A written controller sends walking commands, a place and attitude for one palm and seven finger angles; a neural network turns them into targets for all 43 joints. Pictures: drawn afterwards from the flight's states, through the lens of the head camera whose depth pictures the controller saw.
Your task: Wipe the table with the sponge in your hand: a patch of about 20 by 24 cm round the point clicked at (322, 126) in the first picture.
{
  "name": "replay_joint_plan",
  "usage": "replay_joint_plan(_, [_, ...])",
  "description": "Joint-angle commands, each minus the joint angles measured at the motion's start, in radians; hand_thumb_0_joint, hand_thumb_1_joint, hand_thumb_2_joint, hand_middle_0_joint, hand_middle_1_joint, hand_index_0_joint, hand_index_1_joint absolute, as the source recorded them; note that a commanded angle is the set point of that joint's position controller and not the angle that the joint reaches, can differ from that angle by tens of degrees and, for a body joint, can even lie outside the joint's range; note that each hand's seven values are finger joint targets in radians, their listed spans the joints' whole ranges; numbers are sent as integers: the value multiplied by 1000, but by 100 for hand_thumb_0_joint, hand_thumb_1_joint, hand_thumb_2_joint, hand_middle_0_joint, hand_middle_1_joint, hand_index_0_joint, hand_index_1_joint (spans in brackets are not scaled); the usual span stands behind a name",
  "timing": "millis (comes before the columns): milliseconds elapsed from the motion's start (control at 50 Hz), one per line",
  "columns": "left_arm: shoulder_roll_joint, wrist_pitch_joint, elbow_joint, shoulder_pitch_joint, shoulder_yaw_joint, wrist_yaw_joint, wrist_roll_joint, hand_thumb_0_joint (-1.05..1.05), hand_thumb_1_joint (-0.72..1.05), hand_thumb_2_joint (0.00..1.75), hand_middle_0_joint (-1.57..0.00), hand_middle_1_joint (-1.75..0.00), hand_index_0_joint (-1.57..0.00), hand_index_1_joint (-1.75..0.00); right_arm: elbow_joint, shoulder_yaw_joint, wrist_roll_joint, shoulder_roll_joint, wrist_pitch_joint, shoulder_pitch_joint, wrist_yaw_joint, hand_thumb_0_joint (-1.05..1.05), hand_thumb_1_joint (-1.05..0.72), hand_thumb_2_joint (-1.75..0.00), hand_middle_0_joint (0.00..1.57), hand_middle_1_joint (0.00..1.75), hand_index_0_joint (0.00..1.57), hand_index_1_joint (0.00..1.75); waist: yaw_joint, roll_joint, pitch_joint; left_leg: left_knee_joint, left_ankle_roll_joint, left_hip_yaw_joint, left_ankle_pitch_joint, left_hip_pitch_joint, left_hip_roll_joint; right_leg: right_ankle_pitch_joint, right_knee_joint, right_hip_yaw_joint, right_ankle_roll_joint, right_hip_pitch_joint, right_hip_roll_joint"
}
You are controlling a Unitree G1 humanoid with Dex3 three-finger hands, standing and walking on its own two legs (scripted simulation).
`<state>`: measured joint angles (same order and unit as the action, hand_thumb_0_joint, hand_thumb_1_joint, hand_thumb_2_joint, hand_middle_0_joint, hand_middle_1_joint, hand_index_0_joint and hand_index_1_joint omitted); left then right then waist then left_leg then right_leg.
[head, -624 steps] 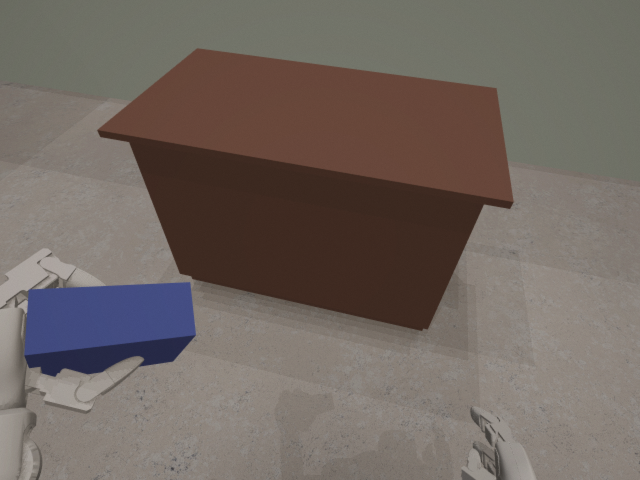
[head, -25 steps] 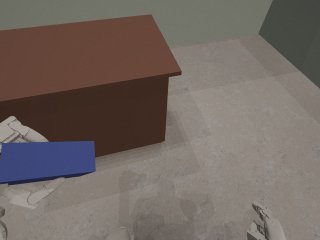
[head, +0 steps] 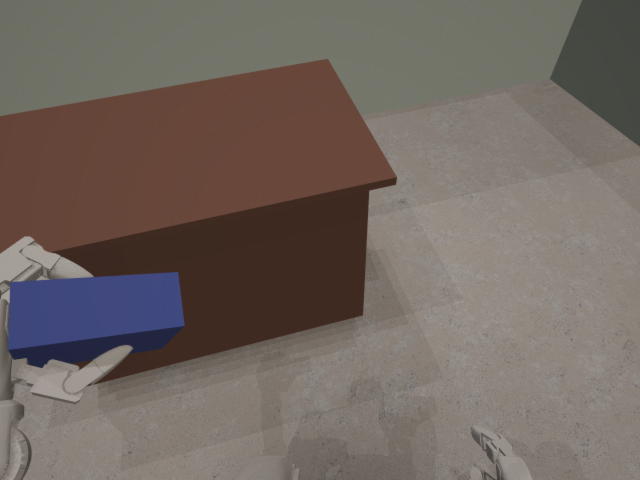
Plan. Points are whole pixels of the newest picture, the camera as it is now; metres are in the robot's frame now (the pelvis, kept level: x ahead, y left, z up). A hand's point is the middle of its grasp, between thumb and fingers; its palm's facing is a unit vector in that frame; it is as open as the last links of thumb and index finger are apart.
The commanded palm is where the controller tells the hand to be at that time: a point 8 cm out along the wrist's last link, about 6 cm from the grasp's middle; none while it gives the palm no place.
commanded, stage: take the last steps up to it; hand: left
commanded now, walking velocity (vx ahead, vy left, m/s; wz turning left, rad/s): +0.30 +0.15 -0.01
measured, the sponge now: (124, 318) +0.23 +0.21 +0.15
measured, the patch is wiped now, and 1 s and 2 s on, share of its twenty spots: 0.00 0.00 0.00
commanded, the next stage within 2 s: come to a stop and stand still in 1.12 s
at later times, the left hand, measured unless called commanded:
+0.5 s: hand (56, 226) +0.32 +0.30 +0.19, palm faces +0.34 -0.82 -0.46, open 9.7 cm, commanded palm +0.26 +0.35 +0.18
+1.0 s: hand (66, 180) +0.40 +0.34 +0.18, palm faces +0.34 -0.82 -0.46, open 9.7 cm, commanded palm +0.34 +0.39 +0.18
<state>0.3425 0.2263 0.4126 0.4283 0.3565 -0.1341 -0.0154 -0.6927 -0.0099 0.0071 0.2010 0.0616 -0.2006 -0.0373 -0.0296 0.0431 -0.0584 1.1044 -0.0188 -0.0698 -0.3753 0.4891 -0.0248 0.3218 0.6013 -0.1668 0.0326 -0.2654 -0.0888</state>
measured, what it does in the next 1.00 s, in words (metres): walks ahead: left foot, then right foot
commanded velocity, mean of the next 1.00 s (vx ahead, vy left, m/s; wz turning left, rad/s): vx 0.23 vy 0.11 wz -0.05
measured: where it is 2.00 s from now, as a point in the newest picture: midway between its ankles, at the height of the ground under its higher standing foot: outside the picture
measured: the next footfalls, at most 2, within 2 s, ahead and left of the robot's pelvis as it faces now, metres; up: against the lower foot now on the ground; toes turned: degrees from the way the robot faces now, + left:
left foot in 0.24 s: +0.16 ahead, +0.18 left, +0.00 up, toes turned +9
right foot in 0.60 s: +0.18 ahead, -0.02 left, +0.00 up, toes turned -11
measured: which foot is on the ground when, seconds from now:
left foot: up 0.00-0.22, down 0.24-0.62, up 0.64-0.92, down 0.94-1.00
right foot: down 0.00-0.24, up 0.26-0.58, down 0.60-0.96, up 0.98-1.00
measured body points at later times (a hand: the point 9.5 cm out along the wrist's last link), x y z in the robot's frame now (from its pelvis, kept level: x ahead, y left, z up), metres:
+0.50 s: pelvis +0.09 +0.08 +0.01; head +0.13 +0.08 +0.45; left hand +0.29 +0.35 +0.21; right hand +0.25 -0.12 -0.09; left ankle +0.12 +0.17 -0.73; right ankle +0.10 -0.03 -0.69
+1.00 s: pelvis +0.17 +0.12 -0.01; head +0.20 +0.13 +0.44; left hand +0.37 +0.38 +0.20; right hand +0.33 -0.16 -0.08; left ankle +0.22 +0.23 -0.73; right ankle +0.13 -0.01 -0.72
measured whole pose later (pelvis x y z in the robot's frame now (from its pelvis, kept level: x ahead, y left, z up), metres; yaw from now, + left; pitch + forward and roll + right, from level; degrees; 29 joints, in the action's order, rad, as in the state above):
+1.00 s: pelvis +0.17 +0.12 -0.01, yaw -3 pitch -1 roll +1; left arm 0.43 0.25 0.57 0.48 0.39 -0.16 -0.01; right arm -0.56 0.06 0.01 0.24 0.05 -0.19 -0.07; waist 0.00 -0.06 -0.09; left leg 0.57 0.02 -0.16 -0.21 0.32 -0.05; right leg 0.49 0.79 -0.08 -0.02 -0.29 -0.10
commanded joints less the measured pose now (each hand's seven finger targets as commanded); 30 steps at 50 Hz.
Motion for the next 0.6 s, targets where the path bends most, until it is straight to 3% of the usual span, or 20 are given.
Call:
replay_joint_plan(0, [198, 99, 251, -83, 105, -23, -2, 0, 10, 130, -120, -160, -120, -160, 187, 46, -4, 89, 51, 107, -12, 0, -90, -90, 20, 30, 20, 30, 24, -162, 108, -71, -16, 36, 50, 162, -73, -524, -258, 212, 89, 227, -265])
replay_joint_plan(20, [208, 100, 255, -43, 117, -26, -2, 0, 10, 130, -120, -160, -120, -160, 198, 49, -7, 89, 49, 98, -11, 0, -90, -90, 20, 30, 20, 30, 21, -177, 112, -175, -11, 2, 71, 100, -70, -542, -250, 171, 83, 205, -249])
replay_joint_plan(60, [214, 97, 297, 6, 138, -38, -4, 0, 10, 130, -120, -160, -120, -160, 223, 56, -10, 82, 48, 86, -7, 0, -90, -90, 20, 30, 20, 30, 3, -186, 137, -342, -3, -77, 95, 9, -42, -529, -239, 151, 87, 217, -236])
replay_joint_plan(120, [219, 87, 340, 21, 156, -54, -8, 0, 10, 130, -120, -160, -120, -160, 253, 66, -11, 73, 53, 73, -14, 0, -90, -90, 20, 30, 20, 30, -3, -230, 155, -499, 9, -120, 114, -133, -11, -385, -219, 152, 80, 187, -228])
replay_joint_plan(160, [218, 86, 359, -18, 158, -59, -8, 0, 10, 130, -120, -160, -120, -160, 253, 78, -11, 85, 50, 55, -23, 0, -90, -90, 20, 30, 20, 30, 14, -163, 156, -619, 7, -144, 174, -260, 6, -244, -160, 146, 55, 125, -192])
replay_joint_plan(180, [215, 91, 358, -39, 153, -59, -7, 0, 10, 130, -120, -160, -120, -160, 252, 88, -6, 95, 50, 41, -30, 0, -90, -90, 20, 30, 20, 30, 25, -74, 157, -671, 15, -138, 174, -341, -8, -194, -74, 132, 38, 79, -162])
replay_joint_plan(200, [192, 96, 359, -55, 126, -56, -11, 0, 10, 130, -120, -160, -120, -160, 252, 100, 2, 123, 53, 14, -36, 0, -90, -90, 20, 30, 20, 30, 46, 92, 176, -713, 52, -13, 175, -459, -90, -89, 124, 79, 4, -34, -100])
replay_joint_plan(220, [191, 104, 377, -80, 126, -57, -10, 0, 10, 130, -120, -160, -120, -160, 257, 108, 4, 148, 57, 18, -31, 0, -90, -90, 20, 30, 20, 30, 48, 311, 193, -756, 146, 287, 335, -569, -296, 251, 383, 16, -47, -248, 23])
replay_joint_plan(240, [228, 111, 296, -69, 140, -55, -2, 0, 10, 130, -120, -160, -120, -160, 253, 96, 0, 129, 66, 34, -30, 0, -90, -90, 20, 30, 20, 30, 44, 300, 189, -828, 229, 442, 215, -484, -385, 348, 582, 92, -35, -297, 43])
replay_joint_plan(260, [258, 111, 303, -84, 166, -51, -10, 0, 10, 130, -120, -160, -120, -160, 247, 92, 1, 121, 72, 52, -29, 0, -90, -90, 20, 30, 20, 30, 44, 277, 181, -825, 276, 455, 154, -460, -396, 297, 652, 142, -37, -356, 2])
replay_joint_plan(280, [243, 110, 329, -91, 157, -43, -14, 0, 10, 130, -120, -160, -120, -160, 236, 96, 9, 115, 77, 51, -26, 0, -90, -90, 20, 30, 20, 30, 47, 215, 163, -810, 282, 402, 174, -458, -368, 251, 669, 151, -46, -406, -19])
replay_joint_plan(320, [213, 104, 384, -42, 137, -31, -16, 0, 10, 130, -120, -160, -120, -160, 223, 91, 11, 113, 89, 57, -20, 0, -90, -90, 20, 30, 20, 30, 33, 162, 154, -791, 245, 260, 271, -421, -310, 174, 604, 122, -59, -402, -34])
replay_joint_plan(380, [177, 91, 379, 27, 118, -22, -24, 0, 10, 130, -120, -160, -120, -160, 216, 74, 6, 106, 103, 55, -13, 0, -90, -90, 20, 30, 20, 30, 27, 169, 164, -817, 210, 138, 281, -329, -264, 86, 427, 71, -64, -269, -16])
replay_joint_plan(460, [191, 67, 316, 42, 137, -24, -26, 0, 10, 130, -120, -160, -120, -160, 213, 58, -1, 102, 98, 47, -26, 0, -90, -90, 20, 30, 20, 30, 30, 128, 169, -809, 181, 96, 297, -322, -269, 65, 181, 12, -71, -140, 25])
replay_joint_plan(520, [205, 45, 274, -10, 141, -28, -21, 0, 10, 130, -120, -160, -120, -160, 207, 49, -3, 99, 86, 60, -38, 0, -90, -90, 20, 30, 20, 30, 27, 97, 170, -750, 148, 76, 210, -308, -259, 40, 13, -12, -67, -36, 49])
replay_joint_plan(560, [193, 39, 246, -43, 125, -29, -14, 0, 10, 130, -120, -160, -120, -160, 203, 47, 0, 101, 75, 70, -41, 0, -90, -90, 20, 30, 20, 30, 23, 49, 168, -642, 113, 43, 122, -229, -222, -37, -138, 21, -45, 95, 31])
replay_joint_plan(580, [213, 40, 236, -65, 131, -31, -5, 0, 10, 130, -120, -160, -120, -160, 205, 45, -2, 93, 68, 68, -40, 0, -90, -90, 20, 30, 20, 30, 26, -62, 168, -499, 86, 6, 61, -125, -166, -51, -203, 180, 5, 170, -61])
